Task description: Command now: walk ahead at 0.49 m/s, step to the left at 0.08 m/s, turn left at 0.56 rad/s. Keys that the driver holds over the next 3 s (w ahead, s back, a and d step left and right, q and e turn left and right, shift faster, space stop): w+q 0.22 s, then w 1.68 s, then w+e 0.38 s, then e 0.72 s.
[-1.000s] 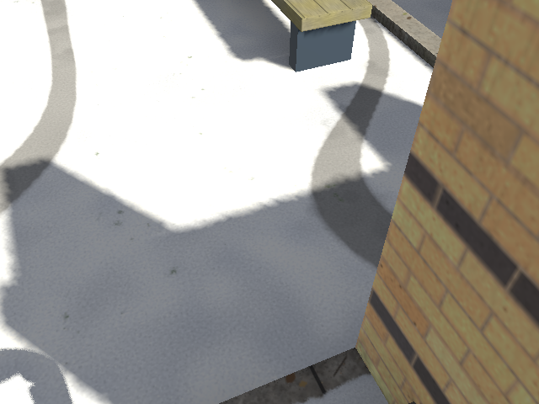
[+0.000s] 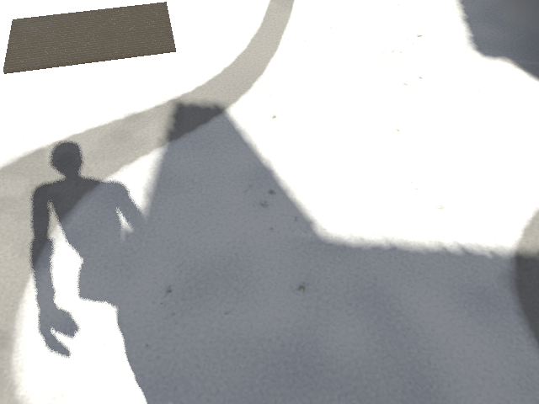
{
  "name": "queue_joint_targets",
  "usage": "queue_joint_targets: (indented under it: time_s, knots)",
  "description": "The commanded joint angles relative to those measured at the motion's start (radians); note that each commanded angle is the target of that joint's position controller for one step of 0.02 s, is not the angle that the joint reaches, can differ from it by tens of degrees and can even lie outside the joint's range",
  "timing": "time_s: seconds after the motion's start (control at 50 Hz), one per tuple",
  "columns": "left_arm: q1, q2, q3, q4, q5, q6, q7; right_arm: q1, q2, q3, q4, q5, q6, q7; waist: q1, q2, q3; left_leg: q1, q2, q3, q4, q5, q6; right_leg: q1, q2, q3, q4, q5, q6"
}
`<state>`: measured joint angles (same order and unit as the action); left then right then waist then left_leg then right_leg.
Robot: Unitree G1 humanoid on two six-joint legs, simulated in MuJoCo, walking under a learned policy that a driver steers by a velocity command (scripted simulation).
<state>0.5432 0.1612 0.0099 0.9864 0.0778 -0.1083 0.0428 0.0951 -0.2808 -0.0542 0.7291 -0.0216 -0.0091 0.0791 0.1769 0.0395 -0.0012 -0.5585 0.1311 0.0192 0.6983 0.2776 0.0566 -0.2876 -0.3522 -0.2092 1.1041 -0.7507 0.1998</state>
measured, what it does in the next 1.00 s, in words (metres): goes down: left foot 0.18 m lower, then right foot 0.18 m lower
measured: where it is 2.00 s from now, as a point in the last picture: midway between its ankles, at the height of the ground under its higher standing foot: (233, 230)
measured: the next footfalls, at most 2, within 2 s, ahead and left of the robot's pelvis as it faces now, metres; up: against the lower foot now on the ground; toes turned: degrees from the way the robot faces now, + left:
left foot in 0.06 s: +0.13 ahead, +0.17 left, -0.18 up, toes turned +6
right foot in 0.58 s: +0.54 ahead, +0.05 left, -0.36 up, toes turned +14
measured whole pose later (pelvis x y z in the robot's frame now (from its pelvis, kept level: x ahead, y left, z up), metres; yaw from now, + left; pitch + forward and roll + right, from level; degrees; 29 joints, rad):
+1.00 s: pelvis +0.61 +0.22 -0.28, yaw +14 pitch +4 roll -2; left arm 0.41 0.25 0.05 0.99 -0.03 -0.06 0.02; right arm -0.04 -0.22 -0.03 0.73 0.01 -0.08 0.01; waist 0.07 0.01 -0.04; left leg -0.55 0.00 -0.01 0.56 -0.09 0.04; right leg -0.12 0.00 0.01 0.58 -0.44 0.00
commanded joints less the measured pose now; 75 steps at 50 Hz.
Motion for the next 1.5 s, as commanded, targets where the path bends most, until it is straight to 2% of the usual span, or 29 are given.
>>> queue_joint_targets:
  time_s: [0.02,0.06,0.08,0.1,0.12,0.14,0.18,0.22,0.3,0.34,0.44,0.52,0.54,0.58,0.6,0.62,0.66,0.68,0.7,0.74,0.78,0.9,0.96,1.0,1.02,1.04,1.1,1.32,1.5]
  knots:
    - [-0.168,0.318,0.116,-0.066,-0.068,0.034,-0.023,0.199,0.022,-0.011,0.076,0.074,0.005,0.008,-0.224,-0.115,0.045,0.495,-0.101,0.048,-0.227,0.076,-0.014,-0.246,-0.028,0.0,-0.029,0.365,-0.209]
    - [-0.111,0.218,0.111,-0.011,-0.064,0.062,-0.009,0.479,-0.095,-0.06,0.218,0.014,0.005,-0.019,-0.357,0.162,-0.06,0.837,-0.074,-0.013,-0.189,0.012,0.041,-0.434,0.104,0.028,0.613,-0.144,-0.211]
    - [-0.038,0.155,0.099,-0.042,-0.043,0.068,-0.029,0.509,-0.211,-0.062,0.233,0.005,-0.002,-0.029,-0.256,0.345,-0.081,0.897,-0.031,-0.05,0.173,0.56,0.012,-0.723,0.161,0.045,1.022,-0.265,-0.196]
    - [0.123,-0.027,0.013,-0.091,0.145,-0.003,-0.156,0.787,-0.45,-0.117,0.268,-0.1,-0.067,0.016,-0.267,0.485,-0.606,1.346,-0.015,-0.174,0.175,0.342,0.133,-0.719,0.225,0.205,0.924,-0.057,-0.197]
    - [-0.153,0.191,0.072,-0.174,0.024,-0.034,-0.141,0.803,-0.399,-0.126,0.307,-0.109,-0.088,0.043,-0.388,0.266,-0.306,1.02,0.022,-0.337,0.001,-0.054,0.09,-0.903,0.258,0.162,1.078,0.001,-0.171]
    - [-0.343,0.245,0.061,-0.212,-0.038,-0.063,-0.107,0.691,-0.351,-0.089,0.28,-0.048,-0.104,0.075,-0.39,0.213,-0.015,0.778,0.091,-0.62,-0.207,-0.8,0.04,-1.151,0.262,0.19,1.105,0.104,-0.2]
    - [-0.189,0.219,0.023,-0.158,-0.044,-0.075,-0.038,0.374,-0.18,0.0,0.193,-0.029,-0.127,0.135,-0.156,0.057,0.139,0.268,0.249,-0.95,-0.241,-1.021,0.243,-1.035,0.199,0.399,1.044,0.324,-0.216]
    - [-0.12,0.101,-0.033,-0.139,0.015,-0.002,-0.035,0.174,-0.032,0.059,0.179,-0.043,-0.143,0.086,-0.041,-0.015,0.176,0.07,0.218,-0.842,-0.273,-0.924,0.246,-1.019,0.168,0.47,0.704,0.675,-0.21]
    - [-0.214,0.193,-0.03,-0.149,0.045,0.032,-0.115,0.209,-0.083,0.066,0.23,-0.087,-0.161,-0.013,-0.091,0.02,0.086,-0.207,-0.055,-0.437,-0.133,-0.711,0.237,-0.633,0.247,0.286,0.396,0.875,-0.188]
    - [-0.376,0.231,-0.043,-0.189,0.052,0.018,-0.136,0.313,-0.013,0.086,0.22,-0.082,-0.167,-0.055,-0.203,-0.09,0.062,-0.091,-0.131,-0.292,0.037,-0.68,0.211,-0.584,0.262,0.286,-0.098,1.314,-0.207]
    - [-0.547,0.243,-0.041,-0.273,0.037,0.051,-0.132,0.408,-0.115,0.076,0.222,-0.061,-0.144,-0.032,-0.249,-0.011,0.101,0.098,-0.102,-0.448,0.089,-0.777,0.221,-0.425,0.301,0.227,-0.38,1.192,-0.208]
    - [-0.583,0.181,-0.048,-0.255,0.052,0.068,-0.128,0.42,-0.081,0.076,0.24,-0.039,-0.115,-0.04,-0.297,0.037,0.15,0.463,-0.074,-0.529,0.259,-0.518,0.186,-0.459,0.245,0.274,-0.743,1.054,-0.245]
    - [-0.53,0.194,-0.003,-0.267,-0.169,0.012,-0.113,0.403,-0.012,0.043,0.269,0.058,-0.062,-0.109,-0.271,-0.024,0.144,0.507,-0.113,-0.468,0.371,-0.237,0.122,-0.412,0.257,0.319,-0.888,1.121,-0.252]
    - [-0.115,0.18,0.015,-0.092,-0.137,-0.016,-0.109,0.39,-0.008,0.046,0.3,0.018,-0.044,-0.097,-0.108,-0.105,-0.046,0.153,-0.208,-0.254,0.847,-0.351,0.055,0.259,0.255,0.217,-0.833,1.39,-0.311]
    - [0.176,0.187,0.019,-0.006,-0.11,0.001,-0.099,0.405,0.074,0.052,0.303,0.023,-0.068,-0.081,-0.005,-0.285,-0.224,-0.313,-0.346,-0.201,1.301,-1.087,-0.013,0.835,0.081,0.349,-0.486,1.695,-0.436]
    - [0.152,0.204,0.027,-0.007,-0.108,0.019,-0.085,0.421,0.028,0.053,0.235,0.072,-0.096,-0.086,-0.02,-0.318,-0.347,-0.592,-0.283,-0.194,1.424,-1.137,-0.045,1.036,0.008,0.489,-0.371,1.554,-0.494]
    - [0.05,0.271,0.061,-0.022,-0.111,0.056,-0.04,0.262,0.023,0.056,0.119,0.101,-0.116,-0.097,-0.041,-0.256,-0.342,-0.75,-0.173,-0.112,1.374,-0.989,-0.07,0.897,-0.045,0.679,-0.566,0.851,-0.562]
    - [-0.059,0.195,0.044,-0.064,-0.076,0.058,-0.033,0.14,0.009,0.051,0.093,0.087,-0.098,-0.114,-0.077,0.016,-0.217,-0.69,-0.101,-0.066,1.209,-0.8,-0.048,0.599,-0.039,0.741,-0.754,0.515,-0.53]
    - [-0.15,0.239,0.049,-0.074,-0.059,0.04,-0.03,0.128,0.016,0.052,0.059,0.095,-0.079,-0.123,-0.151,-0.035,-0.127,-0.603,-0.073,-0.09,1.205,-0.756,-0.046,0.349,-0.106,0.865,-0.803,0.441,-0.568]
    - [-0.334,0.145,0.01,-0.102,-0.073,0.0,-0.034,0.059,0.008,0.045,0.037,0.073,-0.057,-0.123,-0.25,-0.04,0.155,-0.416,0.003,-0.161,0.679,-0.553,-0.051,-0.181,0.049,0.578,-0.885,0.588,-0.45]
    - [-0.341,0.193,0.023,-0.117,-0.077,-0.009,-0.018,0.043,0.015,0.033,0.023,0.017,-0.08,-0.125,-0.231,-0.091,0.058,-0.022,-0.035,-0.081,0.253,-0.273,-0.08,-0.336,0.226,0.34,-0.906,0.797,-0.394]
    - [-0.157,0.226,0.065,-0.039,-0.142,0.021,-0.011,-0.128,0.018,0.023,-0.04,0.039,-0.071,-0.076,-0.152,-0.078,0.01,0.014,-0.088,-0.061,-0.159,-0.189,-0.045,0.11,0.127,0.376,-0.853,0.851,-0.377]
    - [-0.103,0.214,0.074,-0.023,-0.113,0.049,-0.027,-0.034,-0.031,-0.01,-0.024,0.036,-0.068,-0.068,-0.196,-0.099,-0.055,0.191,-0.132,-0.001,-0.201,-0.354,0.018,0.188,0.172,0.322,-0.666,0.988,-0.336]
    - [-0.05,0.084,0.028,-0.064,-0.086,0.021,-0.039,0.312,-0.203,-0.065,0.056,0.03,-0.075,-0.068,-0.301,0.158,-0.338,0.902,0.175,-0.46,-0.181,-0.34,0.227,-0.344,0.367,0.189,-0.012,0.63,-0.231]
    - [-0.051,0.116,0.034,-0.061,-0.09,-0.003,-0.05,0.405,-0.175,-0.06,0.083,0.037,-0.073,-0.061,-0.314,0.232,-0.441,0.975,0.243,-0.777,-0.335,-0.521,0.277,-0.486,0.395,0.322,0.158,0.215,-0.236]
    - [-0.137,0.199,0.062,-0.083,-0.112,-0.011,-0.048,0.317,-0.127,-0.045,0.072,0.034,-0.077,-0.062,-0.296,0.156,-0.292,0.882,0.223,-0.689,-0.363,-0.596,0.235,-0.597,0.35,0.342,0.218,0.262,-0.252]
    - [-0.275,0.18,0.074,-0.126,-0.085,0.016,-0.012,0.094,-0.049,-0.024,0.038,0.019,-0.087,-0.06,-0.192,0.032,-0.082,0.46,0.112,-0.391,-0.448,-0.353,0.168,-0.472,0.238,0.293,0.031,0.481,-0.251]
    - [-0.547,0.116,0.071,-0.21,-0.084,0.027,-0.038,0.287,-0.059,-0.028,0.177,0.044,-0.092,-0.094,-0.216,0.032,-0.009,0.428,0.033,-0.144,-0.525,-0.138,0.108,-0.409,0.28,0.242,-0.445,0.908,-0.231]
    - [-0.698,0.133,0.06,-0.279,-0.099,-0.003,-0.092,0.376,-0.09,-0.04,0.246,0.036,-0.063,-0.104,-0.234,0.058,0.022,0.672,0.104,-0.159,-0.361,0.156,0.109,-0.324,0.355,0.171,-0.642,0.688,-0.293]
